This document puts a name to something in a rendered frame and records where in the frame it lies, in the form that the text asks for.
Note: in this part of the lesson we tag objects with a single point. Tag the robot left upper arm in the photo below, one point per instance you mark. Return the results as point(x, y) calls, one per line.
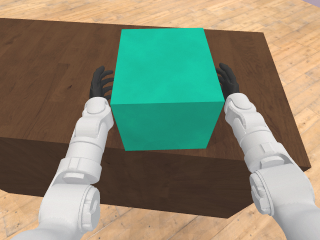
point(67, 213)

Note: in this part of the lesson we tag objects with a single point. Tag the left robot forearm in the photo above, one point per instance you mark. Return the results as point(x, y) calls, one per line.
point(81, 165)

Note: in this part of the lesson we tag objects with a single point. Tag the right robot forearm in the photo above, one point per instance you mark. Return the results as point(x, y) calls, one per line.
point(260, 148)

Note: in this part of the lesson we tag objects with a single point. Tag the robot right hand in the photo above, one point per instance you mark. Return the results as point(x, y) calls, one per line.
point(228, 80)

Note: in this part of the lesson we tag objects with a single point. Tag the pedestal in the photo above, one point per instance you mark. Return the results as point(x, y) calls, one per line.
point(46, 70)

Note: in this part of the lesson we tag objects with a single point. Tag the robot left hand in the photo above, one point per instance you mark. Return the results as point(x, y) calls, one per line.
point(96, 88)

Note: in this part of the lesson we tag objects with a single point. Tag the robot right upper arm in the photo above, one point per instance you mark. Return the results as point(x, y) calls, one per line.
point(283, 193)

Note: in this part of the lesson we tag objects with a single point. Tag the carton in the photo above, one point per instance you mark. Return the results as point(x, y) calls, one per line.
point(166, 94)

